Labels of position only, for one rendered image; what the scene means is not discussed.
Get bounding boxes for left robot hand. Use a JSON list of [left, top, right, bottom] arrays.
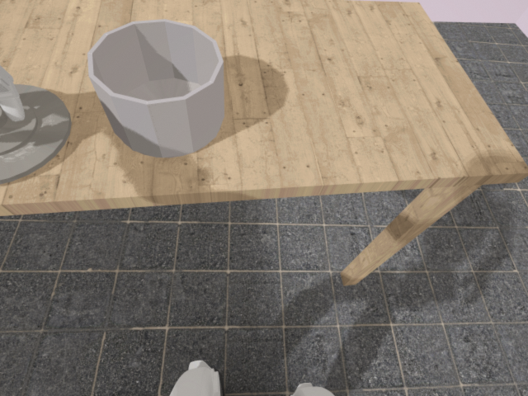
[[0, 65, 25, 121]]

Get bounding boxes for robot right shin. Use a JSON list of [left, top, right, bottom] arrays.
[[295, 383, 313, 392]]

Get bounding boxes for table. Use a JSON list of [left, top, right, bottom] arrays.
[[0, 0, 528, 286]]

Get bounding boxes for robot left shin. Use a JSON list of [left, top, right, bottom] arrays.
[[188, 361, 211, 370]]

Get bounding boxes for pot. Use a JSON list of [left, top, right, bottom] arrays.
[[87, 19, 224, 158]]

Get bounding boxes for robot shin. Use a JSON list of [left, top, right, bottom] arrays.
[[188, 361, 211, 370], [295, 383, 313, 392]]

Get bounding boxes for lid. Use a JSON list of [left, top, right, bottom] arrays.
[[0, 84, 72, 184]]

